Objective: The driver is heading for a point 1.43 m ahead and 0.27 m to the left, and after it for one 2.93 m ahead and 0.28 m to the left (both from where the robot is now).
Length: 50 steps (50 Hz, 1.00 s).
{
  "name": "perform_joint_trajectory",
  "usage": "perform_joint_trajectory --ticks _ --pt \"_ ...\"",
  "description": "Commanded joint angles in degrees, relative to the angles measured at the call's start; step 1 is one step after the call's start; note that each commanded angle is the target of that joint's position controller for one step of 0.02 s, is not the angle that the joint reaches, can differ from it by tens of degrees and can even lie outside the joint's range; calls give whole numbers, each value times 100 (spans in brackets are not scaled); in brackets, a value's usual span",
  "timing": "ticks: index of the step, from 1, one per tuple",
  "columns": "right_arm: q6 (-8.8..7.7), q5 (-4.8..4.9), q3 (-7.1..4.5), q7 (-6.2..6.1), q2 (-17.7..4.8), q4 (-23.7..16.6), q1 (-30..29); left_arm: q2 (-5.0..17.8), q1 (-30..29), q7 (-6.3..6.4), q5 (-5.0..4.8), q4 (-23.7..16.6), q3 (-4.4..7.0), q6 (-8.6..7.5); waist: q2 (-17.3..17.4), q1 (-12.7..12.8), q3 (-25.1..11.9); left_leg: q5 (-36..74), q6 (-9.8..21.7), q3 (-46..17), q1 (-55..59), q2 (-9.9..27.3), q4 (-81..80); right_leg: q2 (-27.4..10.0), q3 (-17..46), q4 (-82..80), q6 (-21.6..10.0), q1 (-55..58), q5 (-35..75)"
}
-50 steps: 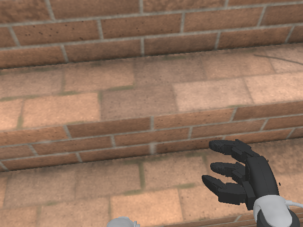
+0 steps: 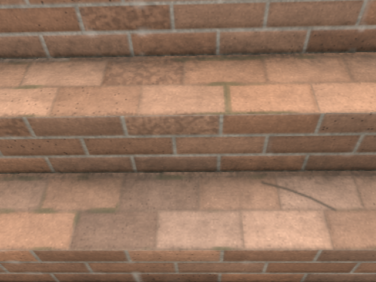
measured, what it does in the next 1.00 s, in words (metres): climbs, turning left: left foot, then right foot 0.25 m higher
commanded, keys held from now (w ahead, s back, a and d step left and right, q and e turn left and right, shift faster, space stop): q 0.12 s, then w+q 0.54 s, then w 0.30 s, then w+e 0.04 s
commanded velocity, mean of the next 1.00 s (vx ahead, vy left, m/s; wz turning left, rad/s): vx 0.35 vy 0.00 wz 0.48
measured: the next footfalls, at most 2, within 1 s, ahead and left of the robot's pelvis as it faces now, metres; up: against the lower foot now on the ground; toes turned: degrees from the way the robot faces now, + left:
left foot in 0.28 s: +0.05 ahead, +0.12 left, +0.00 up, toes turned +11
right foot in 0.76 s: +0.32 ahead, -0.04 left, +0.25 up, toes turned +26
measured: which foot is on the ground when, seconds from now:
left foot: up 0.00-0.26, down 0.28-0.76, up 0.78-1.00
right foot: down 0.00-0.26, up 0.28-0.74, down 0.76-1.00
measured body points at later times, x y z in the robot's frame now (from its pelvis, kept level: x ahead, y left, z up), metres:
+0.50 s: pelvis +0.05 +0.03 +0.01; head +0.05 +0.04 +0.46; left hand +0.27 +0.26 -0.01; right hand +0.14 -0.21 -0.12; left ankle +0.01 +0.11 -0.72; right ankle +0.06 -0.08 -0.36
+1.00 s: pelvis +0.11 +0.00 +0.14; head +0.10 +0.00 +0.59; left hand +0.15 +0.28 +0.03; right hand +0.38 -0.13 +0.07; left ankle +0.04 +0.08 -0.38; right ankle +0.28 -0.06 -0.49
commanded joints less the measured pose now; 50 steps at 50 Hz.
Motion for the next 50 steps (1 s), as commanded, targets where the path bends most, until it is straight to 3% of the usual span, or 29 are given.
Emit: perform_joint_trajectory --ticks 1,6,7,10,13,14,15,16,17,19,21,23,26,28,30,31,33,34,35,36,37,38,39,40,41,42,43,46,50 --pt "-28 10 21 32 -192 -585 -382 763 117 2 -4 -288 205 -39 -511 21 -253 -105 -8 -44 -896 235 -357 -1621 1504 -1496 -825 1200 3592" --pt "-34 37 102 119 -200 -808 -528 833 -244 72 18 -356 205 140 -786 -117 -267 -351 -1 333 -44 637 -3084 -1470 883 -1615 -710 1219 3724" --pt "-21 72 64 87 -232 -715 -254 815 -660 43 11 -484 180 130 -849 -313 -658 -522 167 753 864 573 -3358 -1454 575 -1610 -670 905 4375" --pt "-119 165 -11 -65 -439 -507 756 880 -1092 -152 -37 -459 159 125 -792 -777 -1370 -525 754 893 2569 417 -4942 -1339 221 -493 -688 805 5943" --pt "-425 282 -36 -199 -360 -92 1215 553 -896 -380 -208 -185 66 330 -241 -723 -1008 174 954 1079 3268 -268 -7728 -1004 -68 1622 -251 606 4120" --pt "-469 232 -93 -118 -554 3 1454 387 -1099 -418 -156 -406 50 393 246 -844 -673 355 1129 -191 4045 202 -7866 -740 302 3215 -64 -1288 616" --pt "-479 276 -133 -55 -998 -213 1298 -79 -1115 -461 -12 -870 -57 383 787 -336 -703 2617 1582 -2720 4301 1182 -7787 66 973 5100 461 -3117 -536" --pt "-435 124 -258 -203 -1498 -403 835 83 -1129 -457 75 -1141 -74 215 1150 -436 -1217 -221 2346 -4784 3891 2057 -9628 483 1415 6308 792 -3458 -150" --pt "-497 91 -291 -279 -1582 -399 551 52 -1953 -491 135 -1497 -104 135 882 -259 -408 -2678 2693 -4961 2973 2246 -10127 222 1854 7302 875 -4007 102" --pt "-697 68 -117 -168 -1007 0 754 1 -2548 -452 67 -1650 -176 42 161 -241 396 -1993 2472 -4038 2932 1840 -9684 108 1885 8246 679 -5291 384" --pt "-942 88 -41 -92 -652 443 1173 -272 -2311 -406 77 -1484 -247 87 -119 -206 254 -932 2106 -3147 3236 1595 -9188 106 1832 8968 406 -5649 549" --pt "-1122 111 -66 12 -689 776 1552 -494 -2306 -385 53 -1397 -302 114 -344 -300 -30 -340 1896 -2786 3718 1494 -8940 205 1735 9658 194 -6101 525" --pt "-1236 25 -106 24 -692 1127 2092 -830 -2956 -306 16 -1713 -397 109 -65 -554 -132 109 1883 -2724 4484 1640 -8871 206 1785 11036 16 -7410 -347" --pt "-1234 66 -85 -10 -680 1146 1995 -873 -3355 -330 9 -1886 -472 138 -327 -522 39 143 1747 -2465 4090 1547 -9114 97 1573 10321 88 -7396 -81" --pt "-1153 134 -61 -90 -600 1257 1925 -943 -3946 -392 13 -2181 -549 257 -108 -626 65 413 1760 -2264 3212 1331 -10056 -3 1102 8667 105 -6318 362" --pt "-1134 200 -76 -211 -597 1273 1959 -1051 -4098 -407 -13 -2339 -585 305 148 -635 -21 1178 1816 -2340 3244 1461 -10335 -92 1332 8252 20 -5976 52" --pt "-1036 274 -131 -254 -706 1228 1537 -1208 -3176 -435 -149 -1925 -700 410 440 -266 -651 2975 1721 -1161 2753 1274 -10687 69 841 5926 -208 -3375 -666" --pt "-1050 394 -146 -185 -827 916 871 -874 -2169 -399 -229 -1404 -521 410 470 214 -1285 6759 1724 -499 2578 1214 -10149 572 496 5099 -239 -1508 -1272" --pt "-1175 361 -287 -83 -1318 766 870 -469 -1256 -314 -324 -1194 -254 446 754 548 -2102 9334 1703 -646 3063 1427 -9383 807 594 4614 -85 -326 -1457" --pt "-1289 513 -354 68 -1409 873 1066 -167 -978 -278 -412 -971 -100 335 622 493 -2673 9934 1542 -691 3281 1436 -8215 817 863 3712 -104 449 -1229" --pt "-1310 556 -312 209 -1202 935 1371 3 -786 -225 -351 -654 12 224 -98 232 -3410 8875 1212 -583 2416 972 -6938 457 1716 3065 -230 1612 -1637" --pt "-1393 365 -218 354 -1124 912 1240 231 331 -174 -246 -169 122 328 -954 617 -4030 7216 1115 -370 2232 555 -5687 448 2384 2236 -211 1977 -2719" --pt "-1353 153 -69 427 -414 875 1329 423 -200 -146 -230 -5 250 400 -2528 238 -4074 2062 958 -1079 1317 -154 -2594 -606 5116 1140 -753 1473 -4143" --pt "-1423 -75 160 499 279 512 545 266 -879 -251 -200 -134 256 582 -1690 309 -3452 1386 835 -1558 1017 -399 -230 -159 5245 360 -548 48 -3992" --pt "-1209 -76 204 440 620 -136 -11 277 -1815 -125 -43 -201 264 647 -1023 -258 -2382 1271 751 -1625 181 -373 694 -724 5463 -281 -519 -1320 -4634" --pt "-958 -193 346 359 621 -322 42 -123 -2242 -87 -65 183 179 642 -217 -715 -820 1062 714 -1289 -134 -168 318 -804 5213 -196 -484 -2913 -4681" --pt "-771 -247 365 278 472 -273 206 -473 -2471 -74 -28 384 56 571 68 -959 -200 1090 540 -1138 29 -126 234 -610 4459 220 -455 -3724 -4129" --pt "-455 72 213 239 -135 325 1254 -463 -2853 -148 -30 510 -35 215 10 -1374 29 1558 198 -310 953 -180 340 -507 2863 567 -550 -4920 -3245" --pt "-390 212 147 243 -410 631 2011 43 -3563 -110 52 74 34 21 -110 -1663 -283 1328 314 643 2384 235 -1324 -250 2329 1429 -507 -5365 -2991"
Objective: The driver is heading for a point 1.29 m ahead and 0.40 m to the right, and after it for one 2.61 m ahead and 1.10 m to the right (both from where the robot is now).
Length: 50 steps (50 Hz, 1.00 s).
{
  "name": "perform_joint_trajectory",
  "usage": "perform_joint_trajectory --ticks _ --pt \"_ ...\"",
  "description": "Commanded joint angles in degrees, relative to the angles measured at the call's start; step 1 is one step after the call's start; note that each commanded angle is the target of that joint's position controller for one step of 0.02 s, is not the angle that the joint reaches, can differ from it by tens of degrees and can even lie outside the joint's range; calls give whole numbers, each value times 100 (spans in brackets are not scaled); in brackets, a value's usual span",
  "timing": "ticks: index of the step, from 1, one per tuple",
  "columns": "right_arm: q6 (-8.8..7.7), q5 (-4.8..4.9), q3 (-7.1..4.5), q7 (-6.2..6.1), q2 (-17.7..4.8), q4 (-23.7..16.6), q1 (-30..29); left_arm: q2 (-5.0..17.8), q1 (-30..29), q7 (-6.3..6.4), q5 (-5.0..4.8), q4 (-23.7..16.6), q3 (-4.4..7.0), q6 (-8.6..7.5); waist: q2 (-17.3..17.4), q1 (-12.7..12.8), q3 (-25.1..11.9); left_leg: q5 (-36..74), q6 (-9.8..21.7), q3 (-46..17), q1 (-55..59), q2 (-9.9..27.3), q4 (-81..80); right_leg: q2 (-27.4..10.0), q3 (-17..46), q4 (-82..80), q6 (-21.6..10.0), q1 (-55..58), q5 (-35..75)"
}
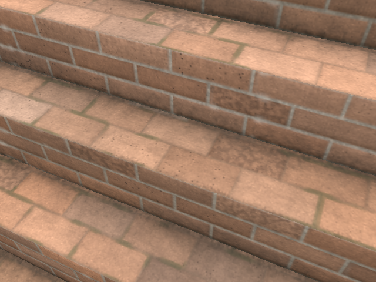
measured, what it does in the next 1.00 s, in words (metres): steps on the spot, turning right: left foot 0.25 m lower, then right foot 0.22 m higher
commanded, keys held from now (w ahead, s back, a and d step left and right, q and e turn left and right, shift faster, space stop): w+e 0.94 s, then w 0.06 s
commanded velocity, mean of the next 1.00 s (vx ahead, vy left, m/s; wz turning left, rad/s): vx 0.50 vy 0.00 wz -0.44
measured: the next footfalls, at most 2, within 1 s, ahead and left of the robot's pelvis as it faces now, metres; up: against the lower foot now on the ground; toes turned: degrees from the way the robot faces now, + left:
left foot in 0.12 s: -0.02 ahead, +0.07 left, -0.25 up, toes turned +7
right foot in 0.70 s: +0.12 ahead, -0.13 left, -0.02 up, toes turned -23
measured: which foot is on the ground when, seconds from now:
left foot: up 0.00-0.10, down 0.12-0.70, up 0.72-1.00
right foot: down 0.00-0.06, up 0.08-0.68, down 0.70-1.00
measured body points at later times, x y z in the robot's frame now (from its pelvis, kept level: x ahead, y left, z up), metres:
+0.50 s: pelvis +0.00 +0.02 -0.12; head +0.02 +0.05 +0.33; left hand +0.28 +0.11 -0.19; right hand -0.08 -0.21 -0.24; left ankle -0.06 +0.06 -0.86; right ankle +0.01 -0.12 -0.50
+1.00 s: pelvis +0.07 -0.02 +0.06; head +0.06 +0.00 +0.51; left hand +0.24 +0.15 -0.08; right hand +0.21 -0.26 +0.01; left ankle +0.18 +0.06 -0.43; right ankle +0.08 -0.11 -0.64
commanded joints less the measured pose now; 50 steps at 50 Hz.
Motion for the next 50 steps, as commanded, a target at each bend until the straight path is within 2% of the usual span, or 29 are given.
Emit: perform_joint_trajectory --ticks 1,3,4,5,6,7,8,9,10,12,13,16,19,24,27,29,30,31,32,33,34,35,36,37,39,40,42,47,50 --pt "174 41 -156 7 -493 648 2462 314 -2559 71 114 -1262 -38 -278 -192 -1214 210 -318 169 816 2656 390 -1967 -209 830 -1318 -75 -2304 -1003" --pt "127 89 -62 -35 -326 842 3219 -2 -2860 248 101 -1613 -49 -93 -129 -1453 625 335 775 1547 3440 616 -6486 586 -166 347 581 -2069 -294" --pt "43 211 98 -86 38 1084 2921 -415 -2179 384 -198 -1578 -155 80 553 -988 703 2367 739 2492 3581 473 -8548 1016 -881 1711 495 -1394 228" --pt "-50 286 240 -110 388 1184 1798 -870 -229 480 -300 -1140 -228 170 1433 173 25 3549 541 2194 3528 744 -9147 1307 -931 4105 64 -428 394" --pt "-253 71 410 -181 577 904 1280 -733 547 469 -226 -1100 -60 147 747 477 -588 3871 545 1028 3924 1126 -9303 1798 23 7043 140 -729 396" --pt "-449 -304 438 -237 186 834 845 -1296 -321 300 -402 -1646 -103 62 -82 848 -581 3895 397 164 4040 1448 -7804 1806 905 9701 269 -2073 761" --pt "-758 -639 180 -246 -828 768 1401 -1469 -82 284 -280 -2485 -329 -150 -232 1536 -388 6291 174 -1057 4887 2704 -7399 959 1110 9427 391 -3338 1419" --pt "-823 -435 -33 -226 -963 1059 2025 -1058 -499 202 28 -2490 -421 -288 -1185 1272 -180 4946 144 -1438 5928 2994 -7444 736 1185 9090 224 -4778 2008" --pt "-840 -316 -107 -194 -795 1011 2299 -536 -1130 140 150 -2270 -342 -302 -1793 583 -66 3457 142 -1103 6164 2739 -7478 822 988 8649 256 -5084 2336" --pt "-1058 -74 -398 -546 -1307 842 1654 156 -1920 -74 104 -2628 -100 -30 -316 489 126 324 839 -3027 5613 4088 -9291 7 1634 8270 418 -5088 2764" --pt "-1055 -104 -272 -574 -892 973 1800 277 -2188 -119 65 -2520 -2 107 -846 311 381 -125 852 -2443 5268 3767 -9434 68 1664 8254 376 -4785 2818" --pt "-900 -142 -194 -522 -550 1196 2193 -175 -2036 -159 -133 -2197 -56 307 -1379 60 601 -711 408 -511 4690 2776 -9294 323 1092 7336 180 -4109 2931" --pt "-809 -151 -143 -424 -418 1542 2576 -769 -2001 -151 -222 -2116 -263 333 -692 -58 707 -893 110 335 4673 2142 -9234 336 452 6572 62 -4125 2892" --pt "-707 -136 -165 -448 -484 1746 2671 -759 -1748 -128 -251 -2109 -297 308 416 98 402 -388 114 862 5340 2012 -9221 261 245 5979 -20 -4287 2608" --pt "-654 23 -135 -513 -441 1757 2489 -549 -1815 -146 -347 -2093 -353 317 336 253 442 2133 260 1664 5270 2012 -9843 63 -506 4710 -252 -3285 1730" --pt "-555 201 -82 -534 -600 1631 1868 -550 -1120 -147 -548 -1824 -442 402 534 831 51 5407 352 2515 4197 1620 -9573 370 -1113 2576 -500 -602 1029" --pt "-526 357 -109 -614 -853 1587 1864 -353 -840 -94 -673 -1790 -421 482 908 959 -208 7908 704 2265 4125 1853 -9360 745 -1408 1737 -472 292 128" --pt "-489 546 -120 -671 -1134 1465 1903 -120 9 -55 -644 -1424 -286 461 1027 1101 -784 10744 1047 2190 4487 2304 -8340 1246 -1855 1810 -399 1091 -606" --pt "-505 626 -70 -655 -1059 1308 2254 -9 -105 -37 -522 -1244 -268 419 1003 695 -1298 10764 976 1920 3894 2193 -7455 1346 -1440 1518 -659 2041 -290" --pt "-602 709 -244 -478 -1836 1085 1869 108 860 50 -534 -1158 -189 420 1476 1202 -1994 9668 1269 1790 3689 2318 -6674 1278 -712 862 -590 2998 169" --pt "-672 676 -301 -257 -1940 764 1183 424 1602 73 -414 -940 -42 413 1035 1525 -2353 7846 1445 1587 3232 2321 -5755 1314 -233 132 -467 3784 451" --pt "-657 389 -222 -91 -1404 551 619 673 1800 1 -382 -726 138 475 685 1548 -2135 4635 1416 1352 2598 1937 -4877 1475 276 -1142 -458 4020 340" --pt "-595 81 -23 85 -528 112 -251 992 1122 19 -135 -687 348 560 -427 1253 -1427 142 1045 861 760 776 -2465 896 2725 -2888 -1063 3485 -931" --pt "-576 -125 83 205 -94 -610 -964 1091 -28 46 201 -1168 364 596 -709 992 -1199 -391 562 -484 -116 74 661 -122 5816 -4582 -1489 1978 -2868" --pt "-432 -324 265 99 532 -1096 -915 250 -442 104 66 -784 4 355 -493 149 422 -205 220 -637 -839 158 2313 -292 5158 -4629 -1043 -158 -2054" --pt "-410 -382 339 10 671 -965 -352 103 -155 74 51 -398 -54 158 -128 -150 688 -319 239 -601 -1164 267 2259 -173 4448 -4337 -810 -285 -1550" --pt "-365 -265 362 -86 610 -457 599 -45 49 -35 -2 -31 -119 -122 7 -434 710 161 170 -343 -1165 318 2138 57 3356 -4049 -689 -253 -541" --pt "-237 64 352 -121 366 -351 -167 482 699 -19 -333 142 13 -434 -114 26 717 183 -209 207 -1334 568 460 -26 2661 -4374 -1125 268 155" --pt "-202 79 336 -105 501 -260 -337 535 1042 88 -148 68 128 -430 -454 308 109 55 -188 332 -1447 538 282 -180 2841 -4444 -1311 1313 91"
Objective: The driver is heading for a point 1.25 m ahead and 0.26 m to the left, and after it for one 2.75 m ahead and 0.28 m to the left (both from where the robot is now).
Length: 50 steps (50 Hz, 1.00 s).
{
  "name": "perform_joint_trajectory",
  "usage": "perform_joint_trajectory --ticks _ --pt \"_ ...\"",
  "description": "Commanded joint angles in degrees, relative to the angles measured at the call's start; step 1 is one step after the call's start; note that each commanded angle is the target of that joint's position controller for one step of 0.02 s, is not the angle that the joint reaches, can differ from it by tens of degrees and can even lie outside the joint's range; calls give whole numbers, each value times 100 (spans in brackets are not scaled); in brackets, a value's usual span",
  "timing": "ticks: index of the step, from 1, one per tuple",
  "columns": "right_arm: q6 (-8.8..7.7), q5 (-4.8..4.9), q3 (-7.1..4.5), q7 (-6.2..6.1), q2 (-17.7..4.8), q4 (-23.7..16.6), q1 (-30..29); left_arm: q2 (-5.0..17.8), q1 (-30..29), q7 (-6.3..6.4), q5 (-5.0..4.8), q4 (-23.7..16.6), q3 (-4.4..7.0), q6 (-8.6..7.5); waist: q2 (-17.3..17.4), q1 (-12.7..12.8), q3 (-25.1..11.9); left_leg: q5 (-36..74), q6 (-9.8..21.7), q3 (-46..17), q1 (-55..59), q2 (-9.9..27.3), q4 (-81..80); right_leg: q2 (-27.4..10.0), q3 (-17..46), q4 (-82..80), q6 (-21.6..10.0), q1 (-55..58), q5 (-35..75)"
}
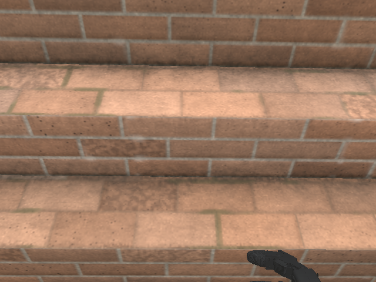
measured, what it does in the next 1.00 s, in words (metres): climbs: left foot, then right foot 0.22 m higher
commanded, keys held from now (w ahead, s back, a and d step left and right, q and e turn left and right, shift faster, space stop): w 0.50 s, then w+q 0.50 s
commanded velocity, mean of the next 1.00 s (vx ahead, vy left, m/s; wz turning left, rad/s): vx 0.50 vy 0.00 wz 0.07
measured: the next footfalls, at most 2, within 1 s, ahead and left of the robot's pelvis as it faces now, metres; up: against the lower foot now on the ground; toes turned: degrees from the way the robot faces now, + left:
left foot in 0.22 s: +0.12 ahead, +0.15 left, +0.00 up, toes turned +3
right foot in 0.58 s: +0.33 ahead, -0.06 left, +0.22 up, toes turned -11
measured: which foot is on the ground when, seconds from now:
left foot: up 0.00-0.20, down 0.22-0.64, up 0.66-1.00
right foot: down 0.00-0.22, up 0.24-0.56, down 0.58-1.00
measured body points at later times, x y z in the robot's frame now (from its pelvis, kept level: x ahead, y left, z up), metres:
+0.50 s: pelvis +0.15 +0.07 +0.04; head +0.17 +0.09 +0.49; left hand +0.40 +0.19 -0.03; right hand +0.05 -0.12 -0.10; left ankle +0.08 +0.15 -0.70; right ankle +0.19 -0.06 -0.35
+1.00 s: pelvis +0.32 +0.07 +0.27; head +0.33 +0.07 +0.72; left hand +0.28 +0.29 +0.11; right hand +0.56 -0.08 +0.20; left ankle +0.38 +0.22 -0.10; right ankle +0.29 -0.06 -0.48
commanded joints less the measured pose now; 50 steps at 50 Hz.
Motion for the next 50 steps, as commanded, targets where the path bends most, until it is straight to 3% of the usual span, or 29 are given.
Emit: perform_joint_trajectory --ticks 1,4,5,7,9,11,12,13,14,15,18,21,25,26,27,28,29,30,31,32,33,34,35,36,38,41,43,48,50 --pt "59 28 -246 -8 -501 -23 42 624 98 123 41 -374 213 -152 -233 10 302 -138 -51 207 -41 44 -551 -1225 2458 -2364 -930 188 -1917" --pt "88 135 -378 -49 -660 379 455 596 -233 136 22 -602 275 -274 -677 -118 -301 -214 133 428 749 67 -743 -1487 2354 -2517 -943 755 -1077" --pt "-2 23 -399 12 -742 347 552 693 -230 151 24 -606 343 -347 -717 -217 -313 -306 286 345 1042 206 -1496 -1514 2418 -2707 -830 830 -1301" --pt "-37 270 -357 155 -734 538 790 637 -561 261 -40 -571 335 -249 -677 -519 -152 -1793 621 789 3646 97 -5105 -1224 1503 -3246 -603 -318 -363" --pt "-22 540 -523 25 -1015 1091 2046 668 -362 240 247 -570 319 -208 -599 -952 57 -1811 785 975 4746 111 -7411 -1145 1668 -1976 -869 19 -84" --pt "-246 107 -533 -85 -873 1616 2841 -56 -349 -76 145 -855 176 -355 747 -823 -62 -998 732 71 6137 314 -8420 -541 706 1372 -406 -715 1231" --pt "-295 84 -542 -12 -900 1837 3388 -600 -112 -211 18 -925 31 -518 1398 -606 -319 573 677 -1926 7203 1178 -8241 20 697 3205 77 -2276 553" --pt "-323 -142 -725 -99 -1479 1803 3144 -237 555 -291 -75 -911 115 -539 2301 -199 -857 -1998 1337 -4635 7302 2224 -9855 93 601 5085 365 -3099 483" --pt "-336 -172 -734 -163 -1216 1645 2276 37 -73 -252 36 -1053 196 -498 1055 87 -138 -3702 1412 -4331 6512 2343 -10119 -213 511 7237 509 -3815 1068" --pt "-359 -68 -787 -229 -1369 1655 1880 -147 -1171 -274 274 -1667 47 -477 437 250 657 -3857 1294 -3224 5598 2113 -9794 -415 593 8054 558 -4368 1479" --pt "-550 -9 -600 -173 -723 2147 2408 -507 -1425 -259 72 -1789 -192 -331 -223 100 1173 -1627 835 -1308 4977 1601 -9238 -466 765 8648 186 -4905 1684" --pt "-721 -48 -661 -68 -907 2373 2760 -639 -1636 -127 -16 -1952 -250 -155 200 -15 944 -26 855 -848 5402 1514 -9328 -308 475 9311 -74 -5361 960" --pt "-736 256 -706 -84 -1097 2660 3067 -474 -3035 -87 -72 -2760 -356 67 315 -60 1205 1771 469 293 4936 1004 -10516 -1029 -1042 5949 -120 -4271 411" --pt "-643 296 -704 -191 -1073 2733 3338 -537 -3244 -130 -140 -2804 -394 102 486 -276 916 2363 588 266 5275 906 -10602 -1062 -1377 5478 -54 -3987 455" --pt "-563 368 -736 -276 -1293 2539 2966 -955 -2901 -149 -369 -2681 -656 143 1023 -176 546 4450 808 725 4754 815 -10896 -913 -1840 3316 -86 -2035 -786" --pt "-522 424 -747 -389 -1306 2577 3368 -912 -2653 -140 -537 -2483 -649 162 1072 -246 -27 6694 1056 489 4921 862 -10389 -383 -1935 2618 -9 -820 -1284" --pt "-638 395 -723 -395 -1589 2494 3299 -722 -1256 -147 -494 -2010 -464 197 1605 322 -1127 10579 1294 361 5704 1416 -9073 10 -1997 3195 8 33 -1478" --pt "-801 523 -885 -192 -2162 2335 2927 -91 -55 -184 -263 -1836 -267 174 1835 1004 -2018 11063 1358 417 6018 1473 -7594 -92 -1300 2468 -174 938 -931" --pt "-906 693 -921 22 -2092 2024 2652 514 446 -153 30 -1520 -46 95 919 1004 -2646 9589 1106 116 4622 978 -6049 -953 738 1553 -633 2231 -1196" --pt "-1003 554 -1000 281 -2161 1730 1929 953 1129 -24 230 -1335 173 241 -54 1393 -2725 7066 1142 98 3856 318 -4349 -1575 2782 -536 -849 2291 -2884" --pt "-968 149 -1012 416 -1610 1426 1207 1152 432 47 214 -1190 326 343 -1101 1135 -2264 1398 1023 -286 2475 -775 -1171 -2221 4752 -2182 -1273 1826 -3708" --pt "-843 -201 -890 344 -956 820 636 1053 -362 -74 151 -1118 383 263 -317 753 -1650 671 848 -990 1386 -721 1453 -2481 4619 -2317 -974 1138 -3683" --pt "-689 -277 -697 244 -308 289 153 807 -793 -98 121 -754 335 126 -142 265 -716 782 936 -1015 533 -600 2049 -2596 3893 -1957 -641 442 -3605" --pt "-537 -241 -536 149 70 116 234 252 -875 -133 112 -236 172 9 -85 -200 301 448 1037 -1015 -76 -532 2180 -2499 2901 -1862 -205 -258 -3259" --pt "-319 -65 -414 10 153 422 1200 -558 -882 -260 85 345 -88 -151 287 -868 854 416 956 -1050 -236 -404 2006 -2245 1303 -1937 322 -823 -1973" --pt "-233 131 -440 47 -110 403 972 -30 -521 -342 67 534 12 -534 228 -723 1005 347 799 -631 -560 -443 1772 -2407 82 -2894 208 -534 -94" --pt "-92 220 -493 -123 -174 279 691 312 -2 -341 4 701 96 -698 9 -612 980 -396 818 -765 -1514 -374 3279 -2821 194 -3484 21 418 -83" --pt "7 119 -581 -228 -518 -163 -452 487 596 -194 37 712 140 -792 402 -269 938 -944 791 -471 -2158 -223 2410 -2687 -1026 -4022 249 1748 299" --pt "73 112 -499 -176 -403 -414 -858 533 937 -94 -33 744 167 -785 99 -181 844 -982 759 -58 -2108 61 1142 -2569 -1276 -4348 294 2130 75"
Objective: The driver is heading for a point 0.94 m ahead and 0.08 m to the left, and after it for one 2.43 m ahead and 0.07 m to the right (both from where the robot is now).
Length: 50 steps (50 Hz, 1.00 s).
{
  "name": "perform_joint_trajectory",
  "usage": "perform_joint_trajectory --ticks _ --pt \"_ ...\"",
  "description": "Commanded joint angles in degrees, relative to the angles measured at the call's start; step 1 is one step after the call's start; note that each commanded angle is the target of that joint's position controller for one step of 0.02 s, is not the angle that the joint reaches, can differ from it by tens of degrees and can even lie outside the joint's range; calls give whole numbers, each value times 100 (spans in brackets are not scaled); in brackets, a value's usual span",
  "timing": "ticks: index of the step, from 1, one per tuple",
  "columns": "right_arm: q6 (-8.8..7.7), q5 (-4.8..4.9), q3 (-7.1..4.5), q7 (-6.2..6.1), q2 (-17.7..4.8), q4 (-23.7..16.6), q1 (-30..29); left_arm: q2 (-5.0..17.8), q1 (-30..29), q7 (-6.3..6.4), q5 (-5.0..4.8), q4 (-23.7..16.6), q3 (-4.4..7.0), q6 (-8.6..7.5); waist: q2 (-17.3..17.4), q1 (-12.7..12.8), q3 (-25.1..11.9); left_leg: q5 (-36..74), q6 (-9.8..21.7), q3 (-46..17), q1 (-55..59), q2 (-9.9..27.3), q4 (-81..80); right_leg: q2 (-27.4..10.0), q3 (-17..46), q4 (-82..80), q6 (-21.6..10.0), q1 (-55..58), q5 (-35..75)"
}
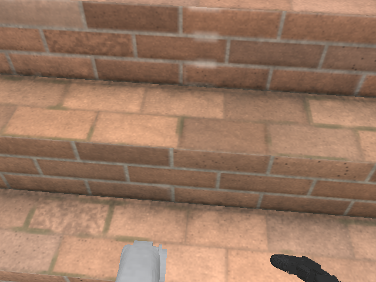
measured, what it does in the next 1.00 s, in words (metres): climbs: left foot 0.22 m higher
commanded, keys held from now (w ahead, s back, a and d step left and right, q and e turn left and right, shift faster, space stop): w+q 0.08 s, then q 0.38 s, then e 0.54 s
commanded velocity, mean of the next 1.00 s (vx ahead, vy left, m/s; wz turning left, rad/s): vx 0.16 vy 0.00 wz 0.19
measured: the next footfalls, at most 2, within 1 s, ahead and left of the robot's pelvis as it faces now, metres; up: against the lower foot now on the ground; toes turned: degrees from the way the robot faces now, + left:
left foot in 0.14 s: +0.25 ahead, +0.15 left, +0.22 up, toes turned +9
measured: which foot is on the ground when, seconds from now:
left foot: up 0.00-0.12, down 0.14-1.00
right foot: down 0.00-0.18, up 0.20-1.00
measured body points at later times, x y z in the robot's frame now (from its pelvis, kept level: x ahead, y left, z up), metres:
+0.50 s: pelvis +0.16 +0.10 +0.20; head +0.19 +0.15 +0.64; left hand +0.38 +0.32 +0.13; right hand +0.28 -0.15 +0.09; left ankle +0.21 +0.14 -0.53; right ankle +0.19 -0.05 -0.30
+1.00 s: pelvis +0.24 +0.07 +0.21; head +0.25 +0.11 +0.66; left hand +0.36 +0.30 +0.08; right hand +0.31 -0.16 +0.09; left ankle +0.21 +0.14 -0.53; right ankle +0.24 -0.07 -0.18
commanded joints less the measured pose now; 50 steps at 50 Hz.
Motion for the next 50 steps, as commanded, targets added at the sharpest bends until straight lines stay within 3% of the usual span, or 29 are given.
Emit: perform_joint_trajectory --ticks 1,2,3,4,5,6,7,8,9,10,11,12,14,15,16,17,20,21,23,24,26,28,30,33,39,40,44,46,50 --pt "45 -10 -16 48 -219 -776 -1165 634 477 165 -8 -185 137 -48 -284 120 568 -394 -48 563 -359 475 -1523 -1108 663 -2045 -885 242 -548" --pt "110 -43 -18 61 -166 -905 -1325 723 578 181 58 -177 192 -38 -549 202 471 -630 14 668 -472 595 -1642 -1193 616 -2252 -906 714 -200" --pt "153 -89 60 156 -188 -952 -1400 865 528 192 -11 -261 225 0 -592 313 321 -1133 22 1273 57 764 -2845 -1133 300 -2711 -1043 871 229" --pt "261 21 273 150 160 -1015 -1280 897 532 220 -194 -145 242 42 -1278 328 146 -1915 230 1520 1148 970 -3659 -1102 30 -3092 -1177 740 1170" --pt "292 127 266 165 81 -913 -1075 805 255 192 -277 -213 188 104 -974 107 242 -2268 336 1711 2466 855 -5018 -783 -427 -2855 -1258 289 2706" --pt "307 89 97 152 -184 -484 -255 1094 450 221 -429 -422 189 111 -761 32 -488 -3109 269 2391 3740 32 -4988 -1033 -374 -1629 -1504 609 7603" --pt "245 46 42 101 -420 -197 910 1505 470 114 -484 -480 233 74 -1109 -396 -1446 -2937 415 2070 4890 -289 -5334 -1386 -170 -68 -1518 1022 10322" --pt "153 -49 -166 61 -896 -40 1829 1992 -49 -90 -559 -930 377 -24 -1273 -964 -2214 -2270 462 878 5937 -481 -6337 -1113 -10 1656 -1278 748 10425" --pt "219 -69 -340 -77 -1352 -2 1935 1901 -417 -319 -449 -1429 407 -162 -655 -994 -2401 -2949 795 -1590 6922 264 -7759 -536 391 3343 -732 -1068 8262" --pt "304 -123 -650 -177 -2050 -229 1323 1387 -1181 -541 -266 -1951 380 -184 877 -887 -2611 -4273 909 -4807 7119 1061 -10178 588 1080 6240 -289 -2654 2169" --pt "343 -184 -754 -131 -2192 -476 419 683 -1424 -589 13 -2265 289 -101 302 -613 -2781 -4244 433 -5213 6765 1420 -10974 682 2384 9025 -84 -3270 1465" --pt "313 -194 -702 -72 -2098 -276 35 77 -1850 -404 28 -2766 182 46 394 -246 -2260 -3816 106 -4816 6305 1399 -10894 728 2568 10148 -83 -3799 1912" --pt "72 -90 -525 47 -1351 517 161 -379 -1552 -84 216 -3031 -46 287 1 367 -322 -2953 -274 -3054 4880 931 -9751 650 2284 10399 -368 -4724 2457" --pt "-4 -102 -443 155 -1071 679 86 -358 -1071 -10 212 -2864 -89 361 -46 618 171 -2415 -500 -2177 4550 648 -9605 655 2297 10223 -455 -4713 2518" --pt "-75 61 -422 150 -985 791 729 27 -1288 56 337 -2703 -65 398 -203 75 452 -1204 -771 -1930 5008 105 -9480 596 2204 9235 -388 -4419 2002" --pt "-100 49 -487 61 -1209 955 991 40 -1203 16 294 -2736 -77 465 -34 183 389 36 -625 -1630 5747 157 -9317 748 2163 8860 -253 -4859 1695" --pt "-238 25 -607 -78 -1481 985 1753 125 -1576 -22 172 -2942 -162 532 487 -76 -319 3311 -614 -1764 7678 294 -9709 903 2013 8583 -169 -5403 651" --pt "-287 15 -620 -114 -1486 922 1817 128 -1761 14 134 -3024 -190 589 374 -59 -481 3728 -699 -1792 7945 411 -9754 831 1981 8453 -122 -5521 531" --pt "-324 -36 -589 -186 -1403 635 1654 147 -1975 37 134 -3093 -229 741 457 -35 -638 3597 -982 -1740 7888 374 -10105 840 1758 7972 -66 -5427 354" --pt "-309 -123 -520 -216 -1262 539 1438 35 -1869 48 63 -3020 -228 836 606 84 -861 3625 -1013 -1623 7797 429 -10194 947 1628 8481 -94 -5251 606" --pt "-328 -173 -407 -261 -1220 314 1128 59 -1867 86 -11 -2847 -152 921 489 97 -1100 3269 -839 -1554 7556 732 -10255 923 1570 9491 -32 -5270 1043" --pt "-368 -172 -381 -196 -1365 377 1380 -92 -1912 208 -25 -2827 -152 1000 413 -7 -892 1825 -631 -1670 7295 910 -10445 864 1733 10448 -30 -5734 939" --pt "-401 -127 -307 -113 -1223 546 1562 -231 -1882 263 15 -2723 -185 1061 290 -62 -261 71 -478 -1762 6721 908 -10652 890 1961 10703 -95 -6052 1037" --pt "-544 -71 -295 -92 -1220 881 1903 -311 -1916 240 98 -2583 -192 1051 188 -235 291 -729 -481 -1713 6542 1050 -10780 1223 2169 10448 -176 -6335 1416" --pt "-725 -32 -304 -194 -1197 1266 2000 -189 -1606 212 103 -2137 -49 1128 600 -209 90 679 -357 -1207 7195 1256 -10774 1496 2299 10431 -148 -6140 1426" --pt "-764 0 -339 -195 -1304 1345 2024 -186 -1740 207 81 -2187 -49 1149 662 -243 179 1276 -201 -1155 7549 1309 -10786 1511 2205 10671 -126 -6561 959" --pt "-891 -4 -302 -241 -1120 1549 2261 -150 -1822 186 92 -2310 -54 1153 531 -177 72 2272 211 -1044 8158 1612 -10870 1253 2375 10710 -169 -6647 186" --pt "-890 -23 -306 -272 -1176 1472 2110 -117 -1945 118 88 -2442 -67 1161 282 -88 91 2666 397 -931 8161 1791 -10976 1158 2449 10696 -193 -6590 4" --pt "-890 -25 -378 -274 -1371 1383 2148 -75 -2169 128 57 -2821 -53 1183 288 -86 -13 3248 750 -594 8556 2037 -11227 969 2289 10892 -214 -6801 -612"
Keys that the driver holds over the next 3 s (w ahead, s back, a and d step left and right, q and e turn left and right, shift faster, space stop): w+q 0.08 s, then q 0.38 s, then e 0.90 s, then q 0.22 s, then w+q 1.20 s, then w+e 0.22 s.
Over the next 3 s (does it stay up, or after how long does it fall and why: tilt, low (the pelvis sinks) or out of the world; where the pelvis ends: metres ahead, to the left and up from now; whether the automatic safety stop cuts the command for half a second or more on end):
stays up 0.42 0.01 0.43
